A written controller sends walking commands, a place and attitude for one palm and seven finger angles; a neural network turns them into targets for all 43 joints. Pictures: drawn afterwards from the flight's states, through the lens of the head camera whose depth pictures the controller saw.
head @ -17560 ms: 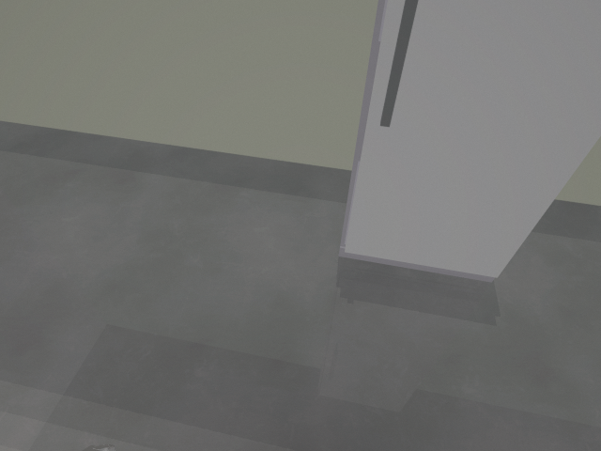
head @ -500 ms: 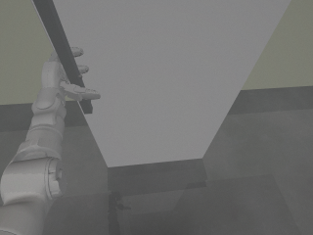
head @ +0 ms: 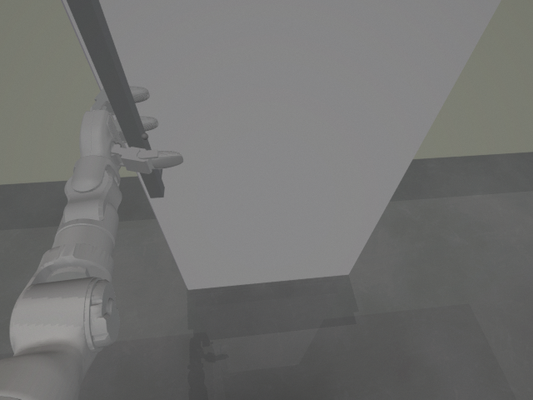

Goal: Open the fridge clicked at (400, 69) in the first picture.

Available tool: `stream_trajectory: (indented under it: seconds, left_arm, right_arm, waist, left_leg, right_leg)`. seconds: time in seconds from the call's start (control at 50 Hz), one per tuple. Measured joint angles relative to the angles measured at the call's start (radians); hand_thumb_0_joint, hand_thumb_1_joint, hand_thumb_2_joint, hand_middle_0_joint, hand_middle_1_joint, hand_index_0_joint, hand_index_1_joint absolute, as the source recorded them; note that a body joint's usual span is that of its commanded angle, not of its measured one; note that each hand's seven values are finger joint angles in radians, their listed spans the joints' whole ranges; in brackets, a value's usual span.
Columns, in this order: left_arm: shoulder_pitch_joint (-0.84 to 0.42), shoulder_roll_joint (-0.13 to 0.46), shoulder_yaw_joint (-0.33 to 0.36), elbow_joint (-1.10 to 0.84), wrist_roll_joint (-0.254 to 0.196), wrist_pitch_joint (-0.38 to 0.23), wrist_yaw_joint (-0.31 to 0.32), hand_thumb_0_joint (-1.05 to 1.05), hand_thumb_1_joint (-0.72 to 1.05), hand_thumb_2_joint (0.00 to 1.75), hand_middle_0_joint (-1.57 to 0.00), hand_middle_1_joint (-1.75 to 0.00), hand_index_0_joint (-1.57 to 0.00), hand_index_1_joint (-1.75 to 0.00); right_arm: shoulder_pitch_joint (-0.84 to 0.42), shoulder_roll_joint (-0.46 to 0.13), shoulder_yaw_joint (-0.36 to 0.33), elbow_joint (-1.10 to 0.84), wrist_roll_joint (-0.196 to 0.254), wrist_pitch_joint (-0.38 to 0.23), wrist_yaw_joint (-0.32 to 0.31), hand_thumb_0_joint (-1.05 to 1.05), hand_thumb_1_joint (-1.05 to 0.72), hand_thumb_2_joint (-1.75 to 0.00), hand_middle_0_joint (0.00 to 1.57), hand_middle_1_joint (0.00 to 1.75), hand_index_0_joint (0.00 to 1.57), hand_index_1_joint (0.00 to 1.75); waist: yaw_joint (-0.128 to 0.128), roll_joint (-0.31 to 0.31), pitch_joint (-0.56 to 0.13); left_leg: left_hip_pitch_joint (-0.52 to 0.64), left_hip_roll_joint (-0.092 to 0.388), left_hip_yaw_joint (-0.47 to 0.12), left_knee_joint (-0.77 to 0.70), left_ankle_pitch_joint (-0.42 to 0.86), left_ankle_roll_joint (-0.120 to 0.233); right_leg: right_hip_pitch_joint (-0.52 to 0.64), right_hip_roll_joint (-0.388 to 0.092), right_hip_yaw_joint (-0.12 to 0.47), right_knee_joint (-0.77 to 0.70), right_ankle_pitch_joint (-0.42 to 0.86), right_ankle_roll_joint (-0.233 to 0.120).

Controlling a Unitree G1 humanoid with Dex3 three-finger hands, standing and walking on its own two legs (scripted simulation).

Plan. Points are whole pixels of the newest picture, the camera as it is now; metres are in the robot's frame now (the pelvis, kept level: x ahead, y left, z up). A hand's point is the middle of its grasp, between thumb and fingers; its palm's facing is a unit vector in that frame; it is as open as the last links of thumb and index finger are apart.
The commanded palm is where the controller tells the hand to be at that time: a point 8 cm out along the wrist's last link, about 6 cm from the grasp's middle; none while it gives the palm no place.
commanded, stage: grip the handle and tug to test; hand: left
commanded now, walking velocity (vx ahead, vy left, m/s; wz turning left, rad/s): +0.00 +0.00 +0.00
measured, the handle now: (129, 103) +0.52 +0.20 +0.16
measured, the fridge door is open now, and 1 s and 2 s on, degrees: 0 0 8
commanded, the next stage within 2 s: pull the door a little, standing still in 1.20 s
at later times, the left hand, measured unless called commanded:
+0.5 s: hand (147, 136) +0.47 +0.17 +0.14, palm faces +0.10 -1.00 -0.01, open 5.5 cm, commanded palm +0.44 +0.21 +0.14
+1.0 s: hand (147, 136) +0.47 +0.17 +0.14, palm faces +0.09 -1.00 +0.00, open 5.5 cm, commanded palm +0.42 +0.22 +0.14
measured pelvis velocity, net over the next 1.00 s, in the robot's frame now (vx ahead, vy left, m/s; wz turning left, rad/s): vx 0.01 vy -0.01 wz -0.01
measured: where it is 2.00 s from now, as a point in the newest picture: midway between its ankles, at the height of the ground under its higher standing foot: outside the picture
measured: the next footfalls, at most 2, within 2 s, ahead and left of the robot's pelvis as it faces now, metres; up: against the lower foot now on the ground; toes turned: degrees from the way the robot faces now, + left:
none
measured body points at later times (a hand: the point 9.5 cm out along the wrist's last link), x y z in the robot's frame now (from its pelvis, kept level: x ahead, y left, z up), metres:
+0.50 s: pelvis +0.00 -0.01 +0.00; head +0.05 +0.00 +0.45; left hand +0.46 +0.22 +0.14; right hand +0.03 -0.27 -0.12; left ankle +0.00 +0.10 -0.72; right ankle -0.02 -0.11 -0.72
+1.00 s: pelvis +0.01 -0.01 +0.00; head +0.06 -0.01 +0.45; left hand +0.46 +0.22 +0.14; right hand +0.07 -0.27 -0.11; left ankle +0.00 +0.10 -0.72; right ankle -0.02 -0.11 -0.72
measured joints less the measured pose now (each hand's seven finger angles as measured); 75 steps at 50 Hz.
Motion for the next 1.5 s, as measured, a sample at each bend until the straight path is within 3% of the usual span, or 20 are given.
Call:
stream_trajectory:
  seconds: [0.48, 0.9, 1.34, 1.5]
  left_arm:
    - [-0.019, 0.003, -0.015, 0.02, -0.005, -0.009, 0.018, 0.0, 0.71, 0.81, -0.42, -1.37, -0.41, -1.37]
    - [0.057, -0.014, -0.008, -0.068, -0.017, 0.022, 0.014, 0.01, 0.72, 0.81, -0.41, -1.39, -0.4, -1.4]
    - [0.295, -0.07, -0.027, -0.445, -0.055, 0.182, 0.037, 0.01, 0.75, 0.77, -0.35, -1.4, -0.37, -1.4]
    - [0.274, -0.1, -0.056, -0.44, -0.036, 0.197, 0.04, 0.01, 0.73, 0.79, -0.37, -1.4, -0.39, -1.4]
  right_arm:
    - [0.0, -0.007, -0.006, 0.013, -0.001, -0.007, 0.0, 0.01, -0.9, -0.9, 0.2, 0.3, 0.2, 0.3]
    - [-0.019, -0.004, -0.008, 0.001, 0.002, 0.006, 0.003, 0.01, -0.9, -0.9, 0.2, 0.3, 0.2, 0.3]
    - [-0.046, 0.003, -0.021, -0.059, 0.014, 0.034, 0.009, 0.01, -0.9, -0.9, 0.2, 0.3, 0.2, 0.3]
    - [-0.069, 0.013, -0.017, -0.039, 0.005, 0.043, 0.001, 0.01, -0.9, -0.9, 0.2, 0.3, 0.2, 0.3]
  waist:
    - [0.001, 0.002, 0.006]
    - [0.012, 0.006, -0.006]
    - [0.032, 0.01, -0.014]
    - [0.05, 0.008, -0.015]
  left_leg:
    - [-0.007, 0.0, -0.01, -0.001, 0.006, -0.007]
    - [0.031, 0.003, -0.004, -0.022, -0.003, -0.01]
    - [0.134, 0.002, 0.025, -0.095, -0.016, -0.003]
    - [0.146, -0.008, 0.002, -0.102, -0.019, -0.001]
  right_leg:
    - [-0.007, 0.001, -0.009, 0.005, -0.001, -0.007]
    - [0.027, 0.006, -0.001, -0.015, -0.008, -0.01]
    - [0.118, 0.008, 0.033, -0.089, 0.001, 0.003]
    - [0.139, 0.001, 0.014, -0.099, 0.0, 0.005]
